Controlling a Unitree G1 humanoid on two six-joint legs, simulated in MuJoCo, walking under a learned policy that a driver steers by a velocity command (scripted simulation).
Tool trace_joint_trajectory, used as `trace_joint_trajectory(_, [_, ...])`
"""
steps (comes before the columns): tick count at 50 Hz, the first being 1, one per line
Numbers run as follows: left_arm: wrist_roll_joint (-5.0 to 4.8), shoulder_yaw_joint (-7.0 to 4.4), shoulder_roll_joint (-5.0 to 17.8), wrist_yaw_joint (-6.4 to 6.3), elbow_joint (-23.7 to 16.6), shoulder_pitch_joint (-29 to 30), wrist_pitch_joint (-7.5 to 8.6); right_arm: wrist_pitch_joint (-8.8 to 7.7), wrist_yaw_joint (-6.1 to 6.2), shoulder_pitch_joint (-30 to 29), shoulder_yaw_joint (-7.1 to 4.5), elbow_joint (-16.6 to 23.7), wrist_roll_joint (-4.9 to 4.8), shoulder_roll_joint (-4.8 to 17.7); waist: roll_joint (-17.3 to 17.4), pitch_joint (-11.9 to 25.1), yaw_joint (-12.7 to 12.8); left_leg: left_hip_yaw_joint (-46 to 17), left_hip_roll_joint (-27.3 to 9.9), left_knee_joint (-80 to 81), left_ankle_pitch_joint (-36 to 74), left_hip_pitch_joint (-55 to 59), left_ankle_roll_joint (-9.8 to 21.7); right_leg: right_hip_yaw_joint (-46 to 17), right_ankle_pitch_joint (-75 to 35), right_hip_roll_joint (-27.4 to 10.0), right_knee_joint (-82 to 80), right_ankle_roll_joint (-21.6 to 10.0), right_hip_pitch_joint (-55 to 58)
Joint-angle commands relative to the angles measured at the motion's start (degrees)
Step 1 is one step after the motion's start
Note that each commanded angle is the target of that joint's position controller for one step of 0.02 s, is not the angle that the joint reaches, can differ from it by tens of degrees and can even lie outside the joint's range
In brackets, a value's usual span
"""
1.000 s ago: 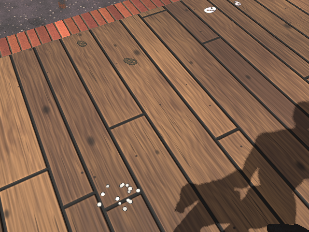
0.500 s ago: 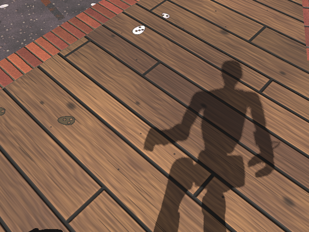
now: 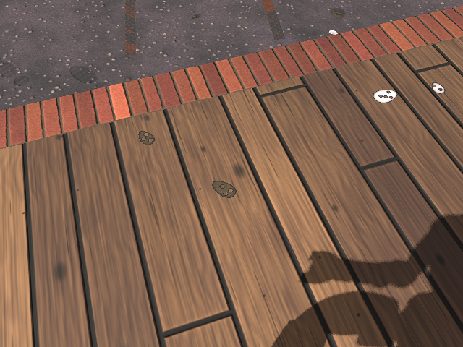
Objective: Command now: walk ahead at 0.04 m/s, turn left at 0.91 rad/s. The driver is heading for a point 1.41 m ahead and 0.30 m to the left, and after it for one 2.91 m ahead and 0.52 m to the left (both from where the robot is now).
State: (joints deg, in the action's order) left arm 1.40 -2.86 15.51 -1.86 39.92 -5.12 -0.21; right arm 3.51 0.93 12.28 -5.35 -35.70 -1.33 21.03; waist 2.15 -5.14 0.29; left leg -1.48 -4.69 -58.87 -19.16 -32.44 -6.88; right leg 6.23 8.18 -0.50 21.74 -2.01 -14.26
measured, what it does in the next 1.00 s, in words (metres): steps on the spot, turning left: left foot, then right foot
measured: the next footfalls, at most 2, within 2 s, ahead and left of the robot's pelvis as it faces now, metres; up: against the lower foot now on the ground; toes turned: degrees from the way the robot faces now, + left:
left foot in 0.16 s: +0.07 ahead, +0.15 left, +0.00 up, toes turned +13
right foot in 0.60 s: +0.19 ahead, -0.03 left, +0.00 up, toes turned +38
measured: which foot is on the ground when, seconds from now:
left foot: up 0.00-0.14, down 0.16-0.60, up 0.62-0.88, down 0.90-1.00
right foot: down 0.00-0.16, up 0.18-0.58, down 0.60-0.92, up 0.94-1.00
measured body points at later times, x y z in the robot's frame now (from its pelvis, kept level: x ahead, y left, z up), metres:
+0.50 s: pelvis +0.05 +0.04 +0.00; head +0.09 +0.08 +0.44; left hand +0.09 +0.38 -0.10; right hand +0.34 -0.15 -0.07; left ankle +0.03 +0.14 -0.74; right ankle +0.16 -0.08 -0.71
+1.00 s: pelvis +0.08 +0.04 +0.00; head +0.11 +0.06 +0.45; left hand +0.11 +0.38 -0.10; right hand +0.31 -0.18 -0.10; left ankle +0.00 +0.14 -0.74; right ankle +0.13 -0.07 -0.70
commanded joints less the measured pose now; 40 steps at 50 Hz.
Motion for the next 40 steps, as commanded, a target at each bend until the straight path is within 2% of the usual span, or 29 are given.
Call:
trace_joint_trajectory(1, [-0.31, -3.09, 10.36, 0.27, -3.68, 2.62, 0.57, -0.59, -1.20, -0.34, 0.22, 5.12, 0.03, 1.79, -8.40, 10.03, 0.36, 1.65, -1.32, 7.03, 2.64, 3.23, 1.05, -7.05, -15.67, -16.14, -6.18, -11.97, 8.24])
trace_joint_trajectory(4, [-1.63, -4.04, 12.25, 1.47, -2.93, 1.72, 0.81, 0.33, -2.07, -1.63, -0.19, 6.07, -0.08, 3.07, -9.42, 9.83, 0.46, 4.16, -0.36, 14.52, 2.04, 7.67, 3.18, -4.03, -17.17, -17.65, -4.03, -10.20, 9.23])
trace_joint_trajectory(6, [-2.71, -4.48, 12.79, 2.05, -2.47, 1.17, 1.15, 1.14, -2.68, -1.90, -0.74, 6.69, -0.10, 3.71, -9.50, 10.01, -0.32, 5.08, 0.45, 21.60, 2.79, 11.15, 5.36, -2.41, -16.59, -18.57, -0.59, -7.80, 10.33])
trace_joint_trajectory(7, [-3.28, -4.54, 12.43, 2.14, -2.11, 1.12, 1.21, 1.36, -2.71, -0.54, -1.21, 6.35, -0.09, 4.03, -8.79, 10.29, -1.62, 5.66, 1.63, 27.31, 6.36, 15.40, 6.96, -0.32, -14.60, -17.77, 3.13, -5.49, 8.97])
trace_joint_trajectory(8, [-3.41, -4.31, 10.76, 2.40, -0.83, -1.49, 1.32, 1.44, -2.10, 2.18, -2.12, 5.42, 0.16, 5.70, -5.68, 10.79, -2.60, 3.84, 2.71, 32.34, 12.60, 22.40, 9.32, 2.29, -9.97, -15.24, 9.35, -1.87, 4.61])
trace_joint_trajectory(9, [-1.70, -3.70, 8.41, 2.72, -1.06, -3.92, 1.39, 1.21, -0.82, 6.70, -4.36, 4.92, 0.06, 12.83, 8.58, 11.31, -2.89, -10.68, -6.23, 36.13, 35.79, 34.51, 14.42, 6.65, 8.35, -9.08, 25.11, 3.66, -9.41])
trace_joint_trajectory(10, [0.39, -2.66, 6.31, 2.32, -5.37, -0.82, 1.45, 0.21, -0.57, 4.68, -4.84, 6.79, 1.73, 17.98, 18.80, 13.56, -1.80, -31.92, -17.50, 36.75, 40.07, 38.64, 26.39, 0.99, 30.24, -0.70, 37.87, 7.43, -26.58])
trace_joint_trajectory(11, [0.33, -3.52, 9.58, 1.65, -5.49, 4.47, 1.21, -1.42, -1.28, 4.11, -4.03, 7.31, 2.58, 13.47, 8.54, 15.05, -5.69, -28.52, -15.71, 38.20, 35.75, 36.49, 27.17, -8.18, 28.58, -0.74, 45.08, 6.67, -27.98])
trace_joint_trajectory(12, [-0.86, -3.57, 9.38, 1.22, -5.93, 5.20, 1.08, -2.45, -1.18, 2.73, -3.37, 6.32, 2.17, 12.11, 6.70, 12.79, -3.84, -24.13, -12.71, 38.72, 31.55, 33.69, 24.38, -10.08, 23.55, -1.06, 45.44, 5.26, -28.18])
trace_joint_trajectory(13, [-0.94, -3.71, 9.28, 0.57, -4.68, 3.10, 1.00, -2.69, -0.78, -0.09, -3.07, 6.30, 0.88, 10.48, 3.67, 11.15, -1.80, -20.98, -9.80, 38.43, 27.50, 31.81, 21.50, -10.84, 19.09, -1.81, 43.55, 4.90, -28.07])
trace_joint_trajectory(14, [-0.45, -3.93, 10.04, 0.06, -4.33, 2.12, 0.96, -2.32, -0.29, -2.76, -2.51, 6.81, -0.01, 9.14, 4.15, 10.44, -0.64, -19.69, -8.70, 38.16, 27.49, 29.74, 20.14, -11.30, 16.04, -1.82, 41.37, 5.12, -27.18])
trace_joint_trajectory(15, [-0.28, -3.95, 9.88, 0.11, -3.87, 1.38, 1.03, -1.98, 0.20, -4.27, -2.09, 7.46, 0.23, 8.65, 5.18, 10.81, 0.28, -18.44, -7.08, 37.86, 29.78, 26.63, 19.75, -11.03, 13.70, -0.75, 41.33, 5.66, -23.74])
trace_joint_trajectory(17, [-0.76, -3.66, 8.85, 0.41, -3.08, -0.17, 1.30, -1.57, 0.72, -4.73, -1.97, 7.59, 0.78, 8.31, 4.95, 12.31, 0.82, -17.96, -5.15, 37.07, 30.61, 25.29, 19.42, -11.07, 10.87, 1.36, 37.49, 6.61, -20.73])
trace_joint_trajectory(20, [-1.23, -2.91, 7.20, 0.72, -3.35, 1.60, 1.40, -1.32, 1.18, -4.16, -2.36, 7.24, 0.27, 9.09, 5.35, 12.30, -0.06, -21.02, -3.67, 35.80, 26.56, 24.85, 18.73, -12.26, 9.20, 3.66, 27.64, 7.33, -18.33])
trace_joint_trajectory(25, [-1.60, -3.09, 8.11, 1.68, -3.57, 2.10, 1.84, -0.81, 0.97, -5.07, -2.72, 7.57, 0.17, 9.58, 8.54, 11.72, -0.75, -28.64, -2.45, 34.54, 22.06, 22.00, 17.81, -14.26, 9.21, 5.56, 17.33, 6.48, -11.82])
trace_joint_trajectory(27, [-1.61, -3.37, 9.01, 2.11, -2.61, -1.02, 2.13, -0.74, 0.87, -6.42, -2.17, 7.70, 0.42, 8.34, 9.90, 13.40, -0.22, -28.58, -2.75, 32.01, 24.73, 23.34, 16.89, -13.36, 8.32, 4.03, 13.31, 5.56, -8.16])
trace_joint_trajectory(29, [-1.13, -3.19, 8.30, 2.65, -1.79, -3.27, 2.51, -0.73, 0.90, -6.30, -0.81, 7.03, 0.35, 5.43, 8.84, 13.90, 0.45, -26.28, -0.88, 28.77, 21.88, 20.78, 14.59, -11.47, -2.72, 1.59, 3.68, 3.62, 0.96])
trace_joint_trajectory(30, [-0.01, -2.79, 8.54, 2.66, -2.89, -1.54, 2.53, -0.93, 0.84, -2.43, 0.44, 5.67, 1.21, 1.98, 3.22, 14.00, -1.17, -23.01, 2.65, 25.20, 11.58, 18.33, 11.76, -17.87, -9.29, -4.16, -0.50, 1.44, 5.50])
trace_joint_trajectory(31, [1.00, -2.38, 10.46, 2.47, -4.54, 2.36, 2.22, -1.30, 0.79, 3.38, 1.44, 4.43, 2.65, -0.58, -10.47, 11.99, -5.78, -15.34, 10.98, 17.46, -10.11, 14.42, 7.97, -28.88, -20.38, -12.67, -2.65, -3.95, 6.40])
trace_joint_trajectory(32, [2.24, -0.81, 6.41, 2.77, -3.60, 2.70, 2.57, -1.68, 1.08, 1.74, 0.91, 4.75, 2.92, 1.47, -15.63, 9.00, -5.51, -13.87, 9.69, 14.55, -16.95, 12.90, 4.73, -39.15, -13.25, -17.46, -6.22, -12.19, 0.10])
trace_joint_trajectory(33, [1.18, -0.13, 4.73, 3.16, -4.07, 4.43, 2.87, -1.89, 1.34, 0.23, 0.31, 3.80, 3.03, 4.01, -12.90, 6.78, -4.81, -12.24, 6.12, 13.89, -13.32, 13.49, 3.13, -38.09, -5.68, -15.36, -6.80, -12.32, -1.05])
trace_joint_trajectory(34, [-0.13, -0.33, 5.24, 3.06, -3.65, 4.04, 2.54, -2.12, 1.29, -2.43, 0.12, 3.47, 3.17, 4.02, -11.61, 6.29, -3.57, -10.34, 5.64, 17.41, -9.34, 13.39, 2.46, -34.73, -1.97, -12.06, -6.09, -10.14, 0.05])
trace_joint_trajectory(35, [-1.48, -0.91, 7.33, 2.78, -3.54, 3.11, 2.01, -2.25, 1.21, -3.79, 0.17, 2.93, 3.33, 3.07, -11.22, 5.91, -2.62, -8.95, 5.64, 21.39, -6.74, 13.59, 1.89, -32.57, 0.50, -9.21, -4.94, -8.08, 1.59])
trace_joint_trajectory(36, [-2.33, -2.03, 10.72, 2.30, -3.59, 2.17, 1.39, -2.54, 1.05, -4.66, 0.10, 2.84, 3.05, 2.75, -11.24, 5.36, -1.74, -7.61, 6.46, 23.33, -4.30, 13.84, 1.62, -32.54, 0.59, -7.97, -3.94, -7.18, 2.33])
trace_joint_trajectory(37, [-2.53, -2.95, 13.35, 1.82, -3.67, 0.37, 0.69, -2.92, 0.86, -5.38, 0.03, 2.45, 2.30, 2.51, -11.05, 5.21, -0.99, -5.84, 8.11, 24.14, -4.18, 14.19, 1.72, -32.61, -0.52, -6.93, -3.36, -6.91, 2.73])
trace_joint_trajectory(38, [-2.65, -3.56, 14.35, 1.47, -3.83, -1.26, 0.12, -3.27, 0.82, -5.55, -0.09, 2.16, 1.61, 2.40, -11.19, 5.41, -0.25, -4.81, 9.30, 24.87, -4.86, 13.52, 1.98, -33.63, -1.11, -6.57, -3.13, -7.15, 4.09])
trace_joint_trajectory(40, [-2.97, -3.89, 13.49, 0.96, -4.32, -2.76, -0.67, -3.88, 0.85, -5.48, -0.14, 1.52, 0.64, 1.61, -12.50, 6.83, 0.34, -4.89, 10.16, 26.69, -5.26, 12.77, 2.56, -36.18, -3.07, -6.53, -2.64, -7.73, 7.01])
Velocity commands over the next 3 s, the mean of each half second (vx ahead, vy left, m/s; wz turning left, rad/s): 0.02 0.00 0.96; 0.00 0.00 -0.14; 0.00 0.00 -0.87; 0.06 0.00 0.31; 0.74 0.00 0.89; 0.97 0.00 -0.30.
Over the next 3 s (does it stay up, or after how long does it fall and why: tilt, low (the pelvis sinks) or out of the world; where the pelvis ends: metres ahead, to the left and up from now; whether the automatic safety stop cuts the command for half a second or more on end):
stays up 0.77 0.31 -0.04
